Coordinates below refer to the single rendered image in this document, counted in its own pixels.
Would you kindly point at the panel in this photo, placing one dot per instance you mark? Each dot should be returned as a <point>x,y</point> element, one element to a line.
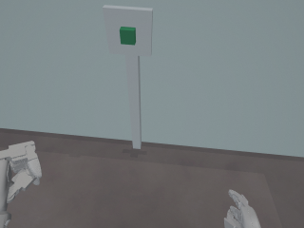
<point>141,19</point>

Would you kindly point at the robot left hand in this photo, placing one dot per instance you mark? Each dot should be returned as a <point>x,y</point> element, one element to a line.
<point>22,159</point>

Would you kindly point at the button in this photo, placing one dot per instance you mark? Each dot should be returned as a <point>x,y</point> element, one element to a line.
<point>128,36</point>

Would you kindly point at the robot left forearm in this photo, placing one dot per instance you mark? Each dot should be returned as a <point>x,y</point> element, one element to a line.
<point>5,218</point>

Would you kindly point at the robot right hand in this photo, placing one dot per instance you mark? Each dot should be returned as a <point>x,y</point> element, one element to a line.
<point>245,217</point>

